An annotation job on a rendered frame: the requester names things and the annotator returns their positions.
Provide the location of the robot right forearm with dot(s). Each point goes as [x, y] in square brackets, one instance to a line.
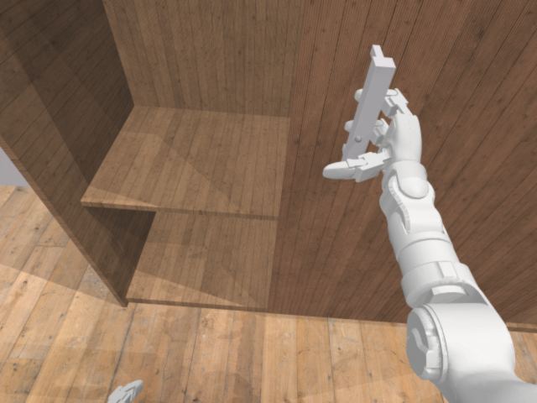
[432, 273]

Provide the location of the wardrobe door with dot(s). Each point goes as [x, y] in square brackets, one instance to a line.
[468, 69]
[529, 317]

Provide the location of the robot right upper arm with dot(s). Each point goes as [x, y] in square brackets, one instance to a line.
[464, 349]

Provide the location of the left robot hand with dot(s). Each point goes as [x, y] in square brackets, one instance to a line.
[127, 393]

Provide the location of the handle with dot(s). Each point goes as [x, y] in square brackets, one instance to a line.
[380, 74]

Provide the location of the right robot hand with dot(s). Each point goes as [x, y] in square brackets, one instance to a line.
[402, 138]

